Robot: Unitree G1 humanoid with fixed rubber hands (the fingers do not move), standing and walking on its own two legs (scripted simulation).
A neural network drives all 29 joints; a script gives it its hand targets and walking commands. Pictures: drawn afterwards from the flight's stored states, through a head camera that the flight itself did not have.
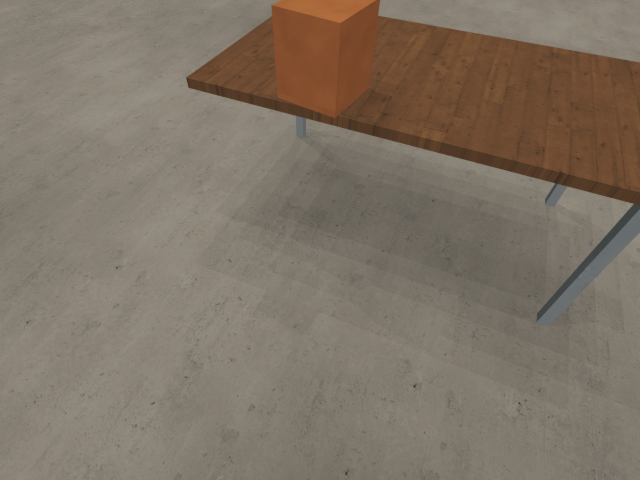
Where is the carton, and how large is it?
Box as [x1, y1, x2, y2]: [271, 0, 379, 117]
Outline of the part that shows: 271,5 278,97 335,117 361,94 369,85 379,0 281,0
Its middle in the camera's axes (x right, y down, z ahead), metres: +0.02 -0.53 +1.08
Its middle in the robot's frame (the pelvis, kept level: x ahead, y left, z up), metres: +1.16 -0.04 +0.00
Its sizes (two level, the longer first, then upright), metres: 0.210 0.200 0.250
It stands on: a table, 0.65 m high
